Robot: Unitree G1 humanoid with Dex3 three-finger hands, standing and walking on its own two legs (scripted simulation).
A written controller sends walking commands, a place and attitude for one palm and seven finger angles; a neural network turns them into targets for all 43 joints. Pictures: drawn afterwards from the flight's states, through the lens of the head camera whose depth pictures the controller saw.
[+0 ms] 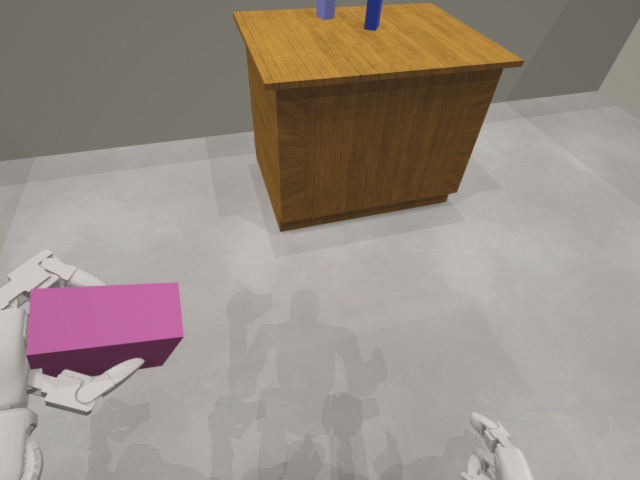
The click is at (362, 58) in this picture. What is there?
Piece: table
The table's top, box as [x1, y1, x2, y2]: [233, 3, 523, 90]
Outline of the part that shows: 523,62 522,59 431,3 382,5 379,25 375,31 366,30 363,28 366,6 335,7 335,16 332,19 323,20 315,15 315,8 233,12 235,22 265,90 521,66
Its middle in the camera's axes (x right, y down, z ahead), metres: +0.17 -0.79 +1.51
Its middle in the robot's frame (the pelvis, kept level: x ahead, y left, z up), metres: +1.66 -0.09 -0.05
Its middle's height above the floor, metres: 0.72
